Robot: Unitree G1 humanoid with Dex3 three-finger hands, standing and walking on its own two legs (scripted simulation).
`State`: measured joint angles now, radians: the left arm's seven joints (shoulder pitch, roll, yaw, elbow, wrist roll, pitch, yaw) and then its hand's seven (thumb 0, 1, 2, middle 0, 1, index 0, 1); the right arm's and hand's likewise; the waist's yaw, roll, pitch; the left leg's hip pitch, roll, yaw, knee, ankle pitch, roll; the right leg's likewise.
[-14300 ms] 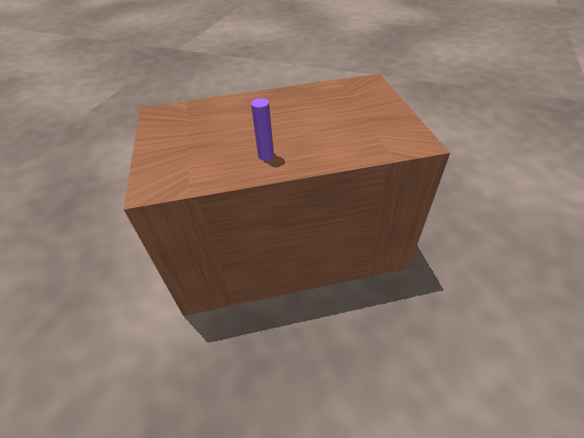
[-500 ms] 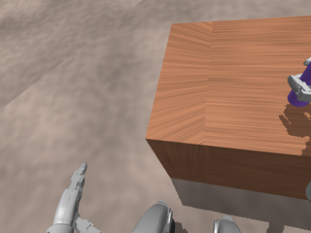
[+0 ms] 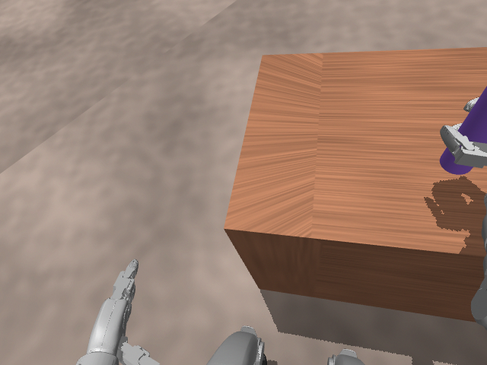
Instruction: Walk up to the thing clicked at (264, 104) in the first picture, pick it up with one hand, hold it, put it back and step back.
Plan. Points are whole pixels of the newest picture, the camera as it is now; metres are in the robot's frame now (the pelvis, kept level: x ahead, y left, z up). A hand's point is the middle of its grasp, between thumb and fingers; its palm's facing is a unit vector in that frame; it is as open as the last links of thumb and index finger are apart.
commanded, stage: lift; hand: right
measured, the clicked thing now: (480, 129) +0.50 -0.24 +0.07
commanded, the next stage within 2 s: hold in 1.34 s
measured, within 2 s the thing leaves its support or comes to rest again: neither
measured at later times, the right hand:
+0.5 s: hand out of the picture +0.43 -0.21 +0.13, palm faces +0.22 +0.98 +0.01, open 7.3 cm
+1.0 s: hand out of the picture +0.37 -0.18 +0.17, palm faces +0.19 +0.98 +0.02, open 7.3 cm
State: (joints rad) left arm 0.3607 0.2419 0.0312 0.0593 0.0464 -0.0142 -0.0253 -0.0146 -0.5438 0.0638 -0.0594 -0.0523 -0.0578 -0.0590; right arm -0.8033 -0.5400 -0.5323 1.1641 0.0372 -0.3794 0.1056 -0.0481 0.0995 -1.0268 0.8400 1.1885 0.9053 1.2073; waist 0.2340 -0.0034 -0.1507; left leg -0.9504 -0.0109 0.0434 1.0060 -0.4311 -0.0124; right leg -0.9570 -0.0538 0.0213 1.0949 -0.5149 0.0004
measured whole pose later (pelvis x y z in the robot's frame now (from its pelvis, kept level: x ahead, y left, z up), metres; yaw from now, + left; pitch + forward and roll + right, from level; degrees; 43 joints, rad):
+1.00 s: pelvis +0.00 +0.01 +0.06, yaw -1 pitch +4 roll +0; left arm 0.33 0.22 0.09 0.40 -0.03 -0.05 0.06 -0.01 -0.52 0.04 -0.04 -0.05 -0.05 -0.05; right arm -0.33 -0.21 -0.24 0.44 0.17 -0.08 0.01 -0.05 0.13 -1.07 0.85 1.19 0.92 1.21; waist 0.03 -0.02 -0.07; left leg -0.45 0.02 0.01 0.70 -0.32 -0.01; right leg -0.41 -0.02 -0.02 0.70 -0.35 0.01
